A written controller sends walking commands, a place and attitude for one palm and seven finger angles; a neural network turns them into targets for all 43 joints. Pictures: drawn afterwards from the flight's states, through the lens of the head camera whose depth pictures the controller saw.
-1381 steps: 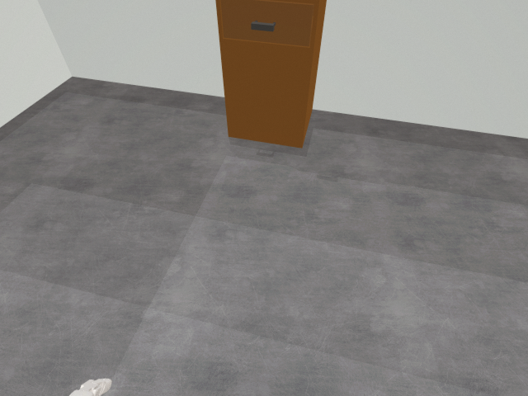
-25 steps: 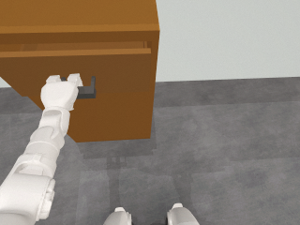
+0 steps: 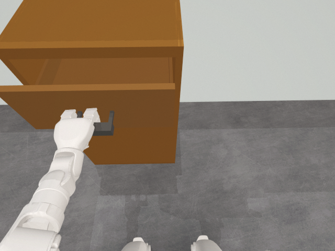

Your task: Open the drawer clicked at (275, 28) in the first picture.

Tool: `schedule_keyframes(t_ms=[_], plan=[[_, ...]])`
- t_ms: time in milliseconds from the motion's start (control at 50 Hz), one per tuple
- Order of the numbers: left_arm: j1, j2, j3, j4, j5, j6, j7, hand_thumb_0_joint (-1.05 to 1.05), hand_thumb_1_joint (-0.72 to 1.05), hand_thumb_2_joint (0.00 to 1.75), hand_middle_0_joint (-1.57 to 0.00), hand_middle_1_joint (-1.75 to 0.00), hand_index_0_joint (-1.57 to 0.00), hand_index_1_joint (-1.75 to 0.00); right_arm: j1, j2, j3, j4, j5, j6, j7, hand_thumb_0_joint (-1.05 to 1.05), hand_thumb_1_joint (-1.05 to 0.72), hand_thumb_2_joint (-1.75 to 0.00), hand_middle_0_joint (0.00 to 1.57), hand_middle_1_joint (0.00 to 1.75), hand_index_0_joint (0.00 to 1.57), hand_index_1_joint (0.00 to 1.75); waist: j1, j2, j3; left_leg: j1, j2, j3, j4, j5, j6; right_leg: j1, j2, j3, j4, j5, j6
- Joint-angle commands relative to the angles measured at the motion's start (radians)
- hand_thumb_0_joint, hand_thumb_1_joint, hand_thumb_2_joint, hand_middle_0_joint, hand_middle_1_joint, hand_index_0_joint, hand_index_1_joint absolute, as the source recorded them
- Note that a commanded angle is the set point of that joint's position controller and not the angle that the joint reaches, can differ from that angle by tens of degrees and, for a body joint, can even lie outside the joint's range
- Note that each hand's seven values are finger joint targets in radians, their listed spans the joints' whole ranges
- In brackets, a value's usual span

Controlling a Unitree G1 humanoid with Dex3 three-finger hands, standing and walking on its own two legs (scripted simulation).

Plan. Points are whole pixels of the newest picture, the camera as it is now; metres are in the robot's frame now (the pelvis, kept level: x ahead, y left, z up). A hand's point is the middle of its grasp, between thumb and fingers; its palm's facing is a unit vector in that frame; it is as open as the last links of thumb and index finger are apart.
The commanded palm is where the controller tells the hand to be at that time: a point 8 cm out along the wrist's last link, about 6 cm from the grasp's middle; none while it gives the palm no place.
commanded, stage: pull the drawer open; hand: left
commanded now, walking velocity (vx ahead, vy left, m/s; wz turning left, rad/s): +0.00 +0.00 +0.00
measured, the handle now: (94, 121) +0.44 +0.21 -0.01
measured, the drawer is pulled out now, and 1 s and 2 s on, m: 0.11 0.21 0.30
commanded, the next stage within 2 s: none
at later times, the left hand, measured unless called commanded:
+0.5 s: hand (78, 162) +0.33 +0.23 -0.03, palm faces -0.02 -0.03 -1.00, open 5.7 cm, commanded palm +0.30 +0.23 +0.02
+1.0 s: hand (75, 180) +0.29 +0.23 -0.03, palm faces -0.02 -0.04 -1.00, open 5.6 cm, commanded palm +0.25 +0.23 +0.02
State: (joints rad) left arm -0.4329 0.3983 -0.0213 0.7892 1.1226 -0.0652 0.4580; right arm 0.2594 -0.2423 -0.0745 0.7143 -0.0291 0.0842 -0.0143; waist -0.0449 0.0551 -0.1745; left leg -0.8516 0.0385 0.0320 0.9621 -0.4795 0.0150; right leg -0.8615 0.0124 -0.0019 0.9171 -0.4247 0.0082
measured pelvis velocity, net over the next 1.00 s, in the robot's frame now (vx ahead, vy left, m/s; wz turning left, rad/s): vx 0.00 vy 0.00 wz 0.00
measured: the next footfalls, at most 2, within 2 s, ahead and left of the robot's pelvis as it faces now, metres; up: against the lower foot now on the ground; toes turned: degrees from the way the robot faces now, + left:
none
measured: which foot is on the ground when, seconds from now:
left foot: down 0.00-1.00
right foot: down 0.00-1.00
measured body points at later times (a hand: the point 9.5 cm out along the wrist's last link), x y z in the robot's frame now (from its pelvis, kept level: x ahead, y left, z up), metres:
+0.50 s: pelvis -0.01 +0.00 +0.00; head +0.06 -0.01 +0.45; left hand +0.33 +0.23 +0.02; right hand +0.10 -0.26 -0.13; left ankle -0.02 +0.11 -0.68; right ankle +0.00 -0.13 -0.68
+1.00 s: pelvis +0.00 +0.00 +0.01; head +0.07 -0.01 +0.45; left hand +0.28 +0.23 +0.02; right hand +0.14 -0.26 -0.12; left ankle -0.02 +0.11 -0.68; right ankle +0.00 -0.13 -0.68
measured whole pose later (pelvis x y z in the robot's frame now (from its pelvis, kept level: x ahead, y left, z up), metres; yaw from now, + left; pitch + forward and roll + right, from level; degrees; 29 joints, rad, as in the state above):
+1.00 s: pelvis +0.00 +0.00 +0.01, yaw +0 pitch +16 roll -1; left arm 0.02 0.34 -0.05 0.39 1.11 0.00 0.50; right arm 0.18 -0.24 -0.05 0.66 -0.03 0.05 -0.02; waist -0.01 0.04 -0.16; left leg -0.74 0.03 0.04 0.93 -0.48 0.01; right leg -0.76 0.01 0.01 0.90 -0.43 0.01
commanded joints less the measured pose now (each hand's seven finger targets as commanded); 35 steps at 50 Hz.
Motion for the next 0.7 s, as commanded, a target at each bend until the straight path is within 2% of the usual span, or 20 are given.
schedule_keyframes(t_ms=[0,40,100,120,140,160,220,240,280,320,340,360,400,460,500,540,600,620,660,680], plan=[[-0.161,0.139,0.04,-0.185,-0.009,0.0,0.057,0.0,0.9,0.9,-0.4,-1.35,-0.4,-1.35,0.065,-0.137,-0.051,-0.077,-0.001,-0.025,-0.013,0.0,-0.9,-0.9,0.2,0.3,0.2,0.3,0.004,-0.025,-0.362,0.291,-0.038,-0.016,-0.078,0.526,0.009,0.222,0.046,-0.034,-0.073,0.432,-0.044],[-0.185,0.108,0.01,-0.229,-0.012,0.002,0.062,0.0,0.9,0.9,-0.4,-1.35,-0.4,-1.35,0.056,-0.134,-0.052,-0.083,0.0,-0.031,-0.012,0.0,-0.9,-0.9,0.2,0.3,0.2,0.3,-0.004,-0.005,-0.374,0.309,-0.037,-0.015,-0.083,0.513,0.009,0.219,0.045,-0.036,-0.079,0.42,-0.045],[-0.143,0.142,0.041,-0.229,-0.011,0.014,0.067,0.0,0.9,0.9,-0.4,-1.35,-0.4,-1.35,0.046,-0.138,-0.049,-0.083,-0.002,-0.031,-0.017,0.0,-0.9,-0.9,0.2,0.3,0.2,0.3,0.007,-0.023,-0.371,0.306,-0.037,-0.019,-0.089,0.502,0.007,0.226,0.045,-0.037,-0.077,0.409,-0.045],[-0.141,0.11,0.012,-0.242,-0.007,0.015,0.068,0.0,0.9,0.9,-0.4,-1.35,-0.4,-1.35,0.035,-0.132,-0.047,-0.088,-0.002,-0.036,-0.018,0.0,-0.9,-0.9,0.2,0.3,0.2,0.3,0.001,-0.024,-0.365,0.303,-0.04,-0.014,-0.088,0.495,0.009,0.226,0.044,-0.036,-0.082,0.412,-0.044],[-0.114,0.111,0.02,-0.235,-0.012,0.019,0.068,0.0,0.9,0.9,-0.4,-1.35,-0.4,-1.35,0.035,-0.132,-0.049,-0.088,0.0,-0.036,-0.017,0.0,-0.9,-0.9,0.2,0.3,0.2,0.3,0.007,-0.028,-0.351,0.304,-0.041,-0.015,-0.094,0.476,0.008,0.229,0.046,-0.035,-0.087,0.399,-0.046],[-0.124,0.122,0.024,-0.271,-0.015,0.017,0.066,0.0,0.9,0.9,-0.4,-1.35,-0.4,-1.35,0.028,-0.135,-0.047,-0.093,0.0,-0.039,-0.017,0.0,-0.9,-0.9,0.2,0.3,0.2,0.3,0.012,0.001,-0.365,0.311,-0.041,-0.014,-0.099,0.49,0.007,0.237,0.044,-0.034,-0.085,0.405,-0.049],[-0.083,0.111,0.016,-0.268,-0.012,0.026,0.068,0.0,0.9,0.9,-0.4,-1.35,-0.4,-1.35,0.009,-0.131,-0.043,-0.099,0.001,-0.042,-0.021,0.0,-0.9,-0.9,0.2,0.3,0.2,0.3,0.01,-0.038,-0.345,0.299,-0.044,-0.01,-0.102,0.448,0.008,0.243,0.043,-0.032,-0.095,0.391,-0.045],[-0.091,0.122,0.024,-0.28,-0.013,0.024,0.068,0.0,0.9,0.9,-0.4,-1.35,-0.4,-1.35,0.008,-0.131,-0.044,-0.096,0.001,-0.046,-0.023,0.0,-0.9,-0.9,0.2,0.3,0.2,0.3,0.01,-0.027,-0.34,0.298,-0.044,-0.009,-0.105,0.439,0.009,0.245,0.043,-0.03,-0.096,0.39,-0.046],[-0.057,0.135,0.038,-0.274,-0.011,0.022,0.068,0.0,0.9,0.9,-0.4,-1.35,-0.4,-1.35,-0.003,-0.133,-0.039,-0.099,0.0,-0.049,-0.027,0.0,-0.9,-0.9,0.2,0.3,0.2,0.3,0.015,-0.045,-0.323,0.282,-0.047,-0.009,-0.106,0.419,0.009,0.246,0.041,-0.028,-0.095,0.38,-0.044],[-0.02,0.137,0.045,-0.309,-0.012,0.017,0.07,0.0,0.9,0.9,-0.4,-1.35,-0.4,-1.35,-0.013,-0.128,-0.037,-0.107,-0.001,-0.054,-0.028,0.0,-0.9,-0.9,0.2,0.3,0.2,0.3,0.03,-0.019,-0.336,0.293,-0.048,-0.008,-0.11,0.425,0.007,0.253,0.042,-0.028,-0.092,0.378,-0.048],[0.014,0.12,0.036,-0.304,-0.017,0.021,0.07,0.0,0.9,0.9,-0.4,-1.35,-0.4,-1.35,-0.019,-0.128,-0.037,-0.112,0.001,-0.055,-0.026,0.0,-0.9,-0.9,0.2,0.3,0.2,0.3,0.032,-0.016,-0.314,0.292,-0.05,-0.007,-0.114,0.414,0.007,0.252,0.043,-0.03,-0.099,0.368,-0.049],[0.013,0.144,0.058,-0.321,-0.018,0.021,0.07,0.0,0.9,0.9,-0.4,-1.35,-0.4,-1.35,-0.025,-0.132,-0.036,-0.112,0.001,-0.055,-0.026,0.0,-0.9,-0.9,0.2,0.3,0.2,0.3,0.036,-0.011,-0.323,0.294,-0.048,-0.011,-0.115,0.424,0.005,0.255,0.043,-0.03,-0.094,0.367,-0.052],[0.034,0.122,0.043,-0.319,-0.016,0.025,0.073,0.0,0.9,0.9,-0.4,-1.35,-0.4,-1.35,-0.028,-0.129,-0.036,-0.115,0.001,-0.059,-0.026,0.0,-0.9,-0.9,0.2,0.3,0.2,0.3,0.03,-0.032,-0.303,0.288,-0.047,-0.008,-0.115,0.405,0.005,0.245,0.043,-0.033,-0.097,0.356,-0.048],[0.054,0.151,0.072,-0.324,-0.017,0.027,0.076,0.0,0.9,0.9,-0.4,-1.35,-0.4,-1.35,-0.042,-0.134,-0.033,-0.12,0.001,-0.062,-0.029,0.0,-0.9,-0.9,0.2,0.3,0.2,0.3,0.039,-0.043,-0.286,0.269,-0.052,-0.01,-0.119,0.37,0.006,0.248,0.042,-0.029,-0.098,0.332,-0.05],[0.037,0.121,0.039,-0.325,-0.011,0.031,0.077,0.0,0.9,0.9,-0.4,-1.35,-0.4,-1.35,-0.043,-0.128,-0.032,-0.121,0.003,-0.065,-0.03,0.0,-0.9,-0.9,0.2,0.3,0.2,0.3,0.029,-0.029,-0.266,0.269,-0.053,-0.006,-0.119,0.347,0.006,0.227,0.041,-0.029,-0.102,0.317,-0.049],[0.088,0.142,0.066,-0.34,-0.01,0.034,0.08,0.0,0.9,0.9,-0.4,-1.35,-0.4,-1.35,-0.047,-0.129,-0.034,-0.125,0.001,-0.068,-0.03,0.0,-0.9,-0.9,0.2,0.3,0.2,0.3,0.047,-0.034,-0.297,0.275,-0.054,-0.005,-0.117,0.37,0.005,0.251,0.041,-0.027,-0.094,0.338,-0.05],[0.15,0.129,0.062,-0.355,-0.022,0.051,0.074,0.0,0.9,0.9,-0.4,-1.35,-0.4,-1.35,-0.054,-0.127,-0.031,-0.137,0.005,-0.067,-0.029,0.0,-0.9,-0.9,0.2,0.3,0.2,0.3,0.056,-0.042,-0.291,0.275,-0.055,-0.003,-0.124,0.371,0.004,0.269,0.041,-0.028,-0.1,0.344,-0.05],[0.136,0.124,0.05,-0.368,-0.022,0.049,0.073,0.0,0.9,0.9,-0.4,-1.35,-0.4,-1.35,-0.062,-0.127,-0.028,-0.138,0.003,-0.07,-0.031,0.0,-0.9,-0.9,0.2,0.3,0.2,0.3,0.048,-0.057,-0.289,0.265,-0.055,-0.001,-0.121,0.363,0.005,0.269,0.04,-0.025,-0.101,0.348,-0.046],[0.202,0.145,0.082,-0.408,-0.029,0.053,0.071,0.0,0.9,0.9,-0.4,-1.35,-0.4,-1.35,-0.069,-0.13,-0.03,-0.148,0.004,-0.069,-0.029,0.0,-0.9,-0.9,0.2,0.3,0.2,0.3,0.067,-0.036,-0.315,0.283,-0.056,-0.001,-0.123,0.394,0.004,0.296,0.041,-0.022,-0.098,0.373,-0.051],[0.237,0.135,0.074,-0.411,-0.025,0.057,0.073,0.0,0.9,0.9,-0.4,-1.35,-0.4,-1.35,-0.073,-0.126,-0.027,-0.152,0.003,-0.069,-0.029,0.0,-0.9,-0.9,0.2,0.3,0.2,0.3,0.069,-0.049,-0.312,0.284,-0.055,0.0,-0.124,0.407,0.004,0.299,0.041,-0.023,-0.096,0.385,-0.048]])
